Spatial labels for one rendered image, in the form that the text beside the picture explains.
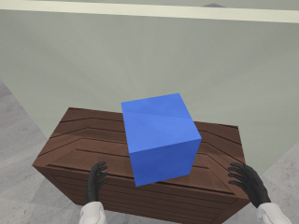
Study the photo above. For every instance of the pedestal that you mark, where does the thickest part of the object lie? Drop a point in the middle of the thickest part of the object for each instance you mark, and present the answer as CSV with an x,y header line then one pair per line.
x,y
85,137

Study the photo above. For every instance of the right robot forearm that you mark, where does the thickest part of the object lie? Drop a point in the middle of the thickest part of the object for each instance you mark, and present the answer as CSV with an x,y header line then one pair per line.
x,y
270,213

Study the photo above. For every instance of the carton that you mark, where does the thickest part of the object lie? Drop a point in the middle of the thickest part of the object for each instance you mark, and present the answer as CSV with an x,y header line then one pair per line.
x,y
162,138

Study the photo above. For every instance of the robot left hand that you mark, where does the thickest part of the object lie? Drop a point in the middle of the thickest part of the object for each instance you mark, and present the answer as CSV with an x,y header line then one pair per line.
x,y
92,185

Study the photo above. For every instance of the left robot forearm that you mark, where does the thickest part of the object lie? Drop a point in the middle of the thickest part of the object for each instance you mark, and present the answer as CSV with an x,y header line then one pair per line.
x,y
92,213

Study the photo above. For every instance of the robot right hand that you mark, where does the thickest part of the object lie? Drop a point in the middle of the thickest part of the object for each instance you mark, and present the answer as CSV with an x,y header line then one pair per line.
x,y
252,184

